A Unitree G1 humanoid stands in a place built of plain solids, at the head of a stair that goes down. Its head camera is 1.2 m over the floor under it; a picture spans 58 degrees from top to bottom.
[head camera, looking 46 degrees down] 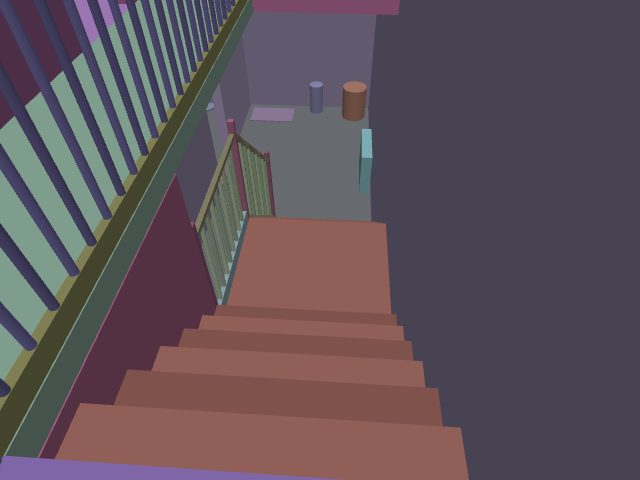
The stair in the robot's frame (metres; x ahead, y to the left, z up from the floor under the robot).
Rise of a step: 0.22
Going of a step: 0.24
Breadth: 1.26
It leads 4 degrees to the right of straight ahead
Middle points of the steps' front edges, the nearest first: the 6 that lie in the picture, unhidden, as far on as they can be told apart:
0.57 0.17 -0.22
0.81 0.16 -0.44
1.04 0.14 -0.66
1.28 0.13 -0.87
1.51 0.11 -1.09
1.75 0.10 -1.31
